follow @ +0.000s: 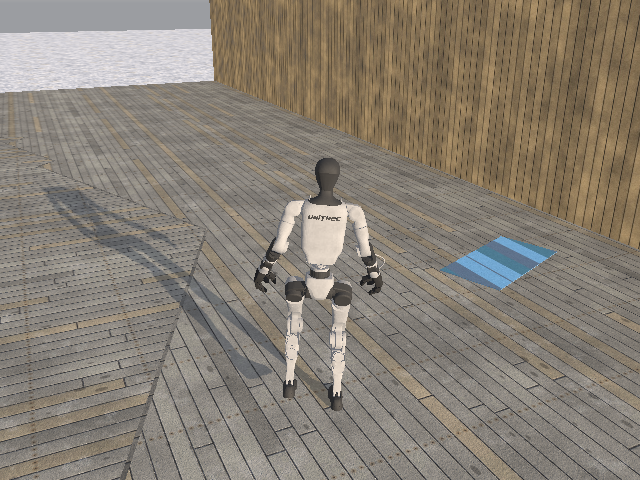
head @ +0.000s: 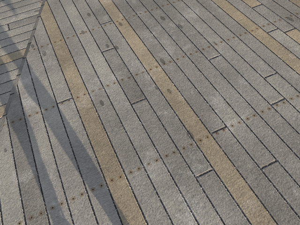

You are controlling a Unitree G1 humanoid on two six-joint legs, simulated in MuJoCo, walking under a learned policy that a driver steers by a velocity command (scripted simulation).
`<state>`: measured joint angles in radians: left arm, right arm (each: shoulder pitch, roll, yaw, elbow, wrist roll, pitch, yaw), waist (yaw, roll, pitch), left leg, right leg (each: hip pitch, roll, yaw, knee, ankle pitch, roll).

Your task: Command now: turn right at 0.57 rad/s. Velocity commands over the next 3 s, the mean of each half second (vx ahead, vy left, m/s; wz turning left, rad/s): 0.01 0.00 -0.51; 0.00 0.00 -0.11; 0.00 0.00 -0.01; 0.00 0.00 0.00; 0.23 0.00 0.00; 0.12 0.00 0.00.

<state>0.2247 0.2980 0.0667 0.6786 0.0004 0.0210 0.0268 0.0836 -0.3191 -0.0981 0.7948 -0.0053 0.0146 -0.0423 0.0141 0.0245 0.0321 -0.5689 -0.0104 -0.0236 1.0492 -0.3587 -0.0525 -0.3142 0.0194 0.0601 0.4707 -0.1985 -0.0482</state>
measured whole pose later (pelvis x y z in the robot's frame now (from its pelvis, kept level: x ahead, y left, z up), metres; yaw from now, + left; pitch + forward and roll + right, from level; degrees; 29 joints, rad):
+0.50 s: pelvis +0.01 +0.03 +0.00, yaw -15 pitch +1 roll -1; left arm 0.20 0.34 0.09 0.64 -0.01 0.06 0.02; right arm 0.15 -0.27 -0.06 0.78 0.00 0.01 -0.02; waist -0.02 -0.03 0.05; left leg -0.22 0.03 0.01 0.44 -0.23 0.00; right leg -0.45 0.03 0.09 0.95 -0.44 0.08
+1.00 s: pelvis +0.01 -0.01 -0.01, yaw -16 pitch -1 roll +0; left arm 0.18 0.23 0.02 0.69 0.02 0.01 0.00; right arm 0.18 -0.29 -0.03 0.92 -0.01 0.00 -0.02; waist -0.02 0.00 0.03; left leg -0.17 0.07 0.01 0.45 -0.27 -0.07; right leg -0.20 0.03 0.03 0.50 -0.29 -0.03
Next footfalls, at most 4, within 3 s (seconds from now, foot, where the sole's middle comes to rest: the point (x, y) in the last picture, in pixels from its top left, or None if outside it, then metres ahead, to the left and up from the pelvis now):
0.26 left None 0.08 0.14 -0.78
0.62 right None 0.01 -0.12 -0.78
2.68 right None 0.32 -0.17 -0.78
2.98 left None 0.34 0.06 -0.78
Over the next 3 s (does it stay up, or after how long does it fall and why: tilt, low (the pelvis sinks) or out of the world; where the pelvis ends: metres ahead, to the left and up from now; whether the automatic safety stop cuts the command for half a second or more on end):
stays up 0.24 -0.05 -0.01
